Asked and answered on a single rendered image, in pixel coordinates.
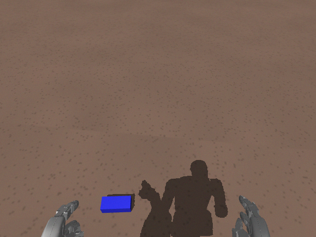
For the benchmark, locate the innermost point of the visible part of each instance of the left robot hand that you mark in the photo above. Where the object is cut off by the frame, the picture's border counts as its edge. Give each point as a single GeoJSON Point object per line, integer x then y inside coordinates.
{"type": "Point", "coordinates": [56, 227]}

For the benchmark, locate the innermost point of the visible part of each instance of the carton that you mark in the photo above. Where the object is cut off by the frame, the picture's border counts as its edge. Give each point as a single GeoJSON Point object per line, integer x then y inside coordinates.
{"type": "Point", "coordinates": [116, 204]}

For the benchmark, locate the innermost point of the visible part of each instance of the right robot hand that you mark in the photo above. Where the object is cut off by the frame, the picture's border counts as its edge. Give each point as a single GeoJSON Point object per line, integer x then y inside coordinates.
{"type": "Point", "coordinates": [255, 224]}

